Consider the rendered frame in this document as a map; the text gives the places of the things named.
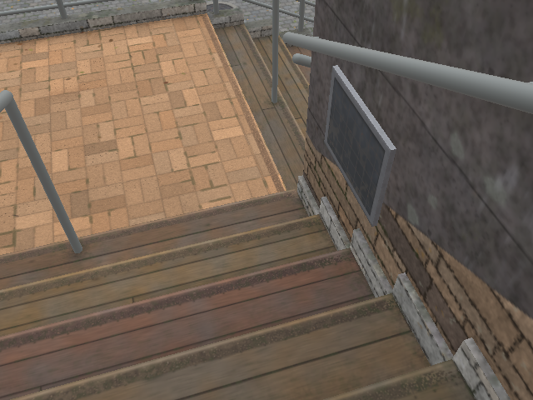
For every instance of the stairs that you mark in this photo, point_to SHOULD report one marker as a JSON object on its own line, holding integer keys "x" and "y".
{"x": 249, "y": 300}
{"x": 282, "y": 124}

